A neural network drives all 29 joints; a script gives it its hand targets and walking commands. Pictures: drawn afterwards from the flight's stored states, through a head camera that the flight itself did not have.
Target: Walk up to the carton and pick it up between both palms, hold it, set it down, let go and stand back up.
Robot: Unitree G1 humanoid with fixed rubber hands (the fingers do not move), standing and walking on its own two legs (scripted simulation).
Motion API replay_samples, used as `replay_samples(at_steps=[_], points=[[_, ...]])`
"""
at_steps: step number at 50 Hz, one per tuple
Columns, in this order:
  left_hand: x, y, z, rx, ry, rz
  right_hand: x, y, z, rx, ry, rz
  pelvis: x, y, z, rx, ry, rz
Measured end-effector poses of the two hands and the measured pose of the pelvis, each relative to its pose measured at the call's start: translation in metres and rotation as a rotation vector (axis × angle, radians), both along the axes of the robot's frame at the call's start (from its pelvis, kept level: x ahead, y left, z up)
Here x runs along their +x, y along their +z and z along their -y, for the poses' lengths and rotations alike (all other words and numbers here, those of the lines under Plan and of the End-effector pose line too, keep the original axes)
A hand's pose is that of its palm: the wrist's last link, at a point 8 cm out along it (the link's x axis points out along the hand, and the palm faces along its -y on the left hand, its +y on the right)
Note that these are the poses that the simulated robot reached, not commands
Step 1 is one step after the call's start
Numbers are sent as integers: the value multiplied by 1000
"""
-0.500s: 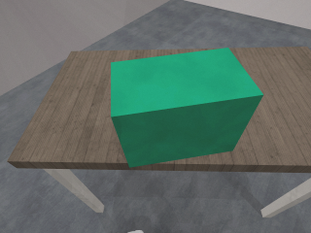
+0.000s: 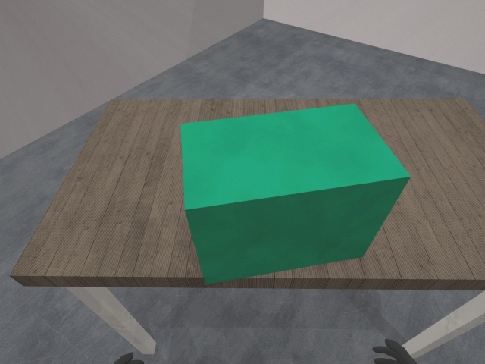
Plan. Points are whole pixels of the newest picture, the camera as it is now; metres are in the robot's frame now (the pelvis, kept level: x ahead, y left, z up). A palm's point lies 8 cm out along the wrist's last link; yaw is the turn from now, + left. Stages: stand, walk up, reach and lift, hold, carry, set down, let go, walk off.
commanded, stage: walk up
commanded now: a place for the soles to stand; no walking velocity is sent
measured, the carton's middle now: (278, 195) +0.38 -0.03 +0.09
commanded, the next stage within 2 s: reach and lift in 1.08 s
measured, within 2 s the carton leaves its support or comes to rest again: neither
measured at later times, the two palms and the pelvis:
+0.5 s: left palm out of the picture +0.04 +0.25 -0.11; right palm out of the picture +0.04 -0.25 -0.12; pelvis -0.01 +0.00 +0.00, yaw -2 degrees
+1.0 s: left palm out of the picture +0.09 +0.24 -0.11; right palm out of the picture +0.05 -0.26 -0.12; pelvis +0.00 +0.00 +0.00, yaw -4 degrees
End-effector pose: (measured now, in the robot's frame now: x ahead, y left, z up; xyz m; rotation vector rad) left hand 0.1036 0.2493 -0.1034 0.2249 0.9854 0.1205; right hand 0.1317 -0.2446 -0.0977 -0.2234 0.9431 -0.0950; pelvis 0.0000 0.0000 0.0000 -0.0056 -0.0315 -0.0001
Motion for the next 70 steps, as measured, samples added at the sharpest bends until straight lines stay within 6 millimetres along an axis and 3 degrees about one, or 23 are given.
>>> replay_samples(at_steps=[13, 22, 29, 45, 55, 58, 61, 66, 70], points=[[-46, -9, 0, -9, 9, -118, -68, -13, 6, 1, -71, -145, -11, 3, -1, 0, -15, -2], [-62, -11, 3, -5, 18, -164, -90, -20, 8, 6, -98, -200, -10, 3, 0, 2, -23, -4], [-57, -10, 5, 2, 10, -163, -88, -21, 11, 10, -110, -196, -7, 4, 2, 4, -35, -6], [-23, -8, 8, 8, -36, -120, -83, -19, 15, 1, -137, -187, 0, 4, 3, 8, -64, -10], [-16, -9, 8, 9, -56, -127, -90, -20, 14, 1, -158, -204, 2, 4, 1, 10, -81, -12], [-5, -21, 4, 29, -29, -222, -77, -30, 17, -4, -135, -177, -5, -4, 0, 7, -59, -22], [23, -27, 6, 37, -16, -239, -47, -36, 16, 7, -113, -113, -15, -15, 2, 5, -42, -12], [70, 2, 29, -1, -53, -84, -2, -18, 12, 46, -99, 25, -16, -13, 5, -17, -33, 20], [78, 27, 43, -24, -55, -3, 10, 8, 13, 57, -80, 87, -7, -1, 10, -15, -32, 46]])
